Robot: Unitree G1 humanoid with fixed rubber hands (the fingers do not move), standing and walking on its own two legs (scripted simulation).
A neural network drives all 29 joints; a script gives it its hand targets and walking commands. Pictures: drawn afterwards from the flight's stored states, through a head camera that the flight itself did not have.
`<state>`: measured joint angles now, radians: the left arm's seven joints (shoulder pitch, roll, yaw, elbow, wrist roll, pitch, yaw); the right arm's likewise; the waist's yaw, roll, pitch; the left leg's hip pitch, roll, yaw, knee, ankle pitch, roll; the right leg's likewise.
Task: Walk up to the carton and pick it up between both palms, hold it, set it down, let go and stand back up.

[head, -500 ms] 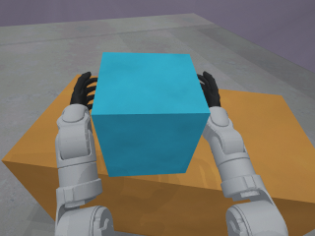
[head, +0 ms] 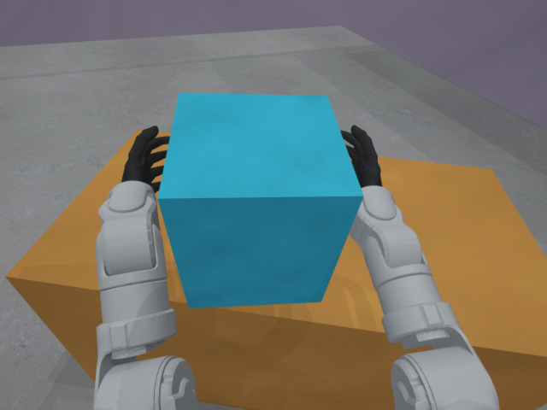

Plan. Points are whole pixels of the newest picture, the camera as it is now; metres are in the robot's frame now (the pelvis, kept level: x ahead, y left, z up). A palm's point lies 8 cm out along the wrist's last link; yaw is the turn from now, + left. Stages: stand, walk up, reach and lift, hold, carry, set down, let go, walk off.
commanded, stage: hold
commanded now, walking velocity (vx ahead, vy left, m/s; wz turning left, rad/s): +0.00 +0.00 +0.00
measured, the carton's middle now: (255, 205) +0.38 +0.01 +0.14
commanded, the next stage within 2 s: none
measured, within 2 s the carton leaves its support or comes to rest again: neither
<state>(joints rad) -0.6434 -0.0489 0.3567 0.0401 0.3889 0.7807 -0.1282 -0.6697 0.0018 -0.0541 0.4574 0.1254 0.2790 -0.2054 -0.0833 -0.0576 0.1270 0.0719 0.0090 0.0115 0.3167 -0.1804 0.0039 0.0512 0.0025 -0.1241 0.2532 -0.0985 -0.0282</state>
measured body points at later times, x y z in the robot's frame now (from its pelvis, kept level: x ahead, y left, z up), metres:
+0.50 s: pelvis +0.00 +0.00 +0.00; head -0.03 +0.02 +0.45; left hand +0.38 +0.16 +0.20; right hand +0.38 -0.15 +0.19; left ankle +0.01 +0.11 -0.75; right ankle +0.05 -0.10 -0.75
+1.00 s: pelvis +0.00 +0.00 +0.00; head -0.03 +0.02 +0.45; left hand +0.37 +0.17 +0.20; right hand +0.38 -0.14 +0.19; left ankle +0.01 +0.11 -0.75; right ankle +0.05 -0.10 -0.75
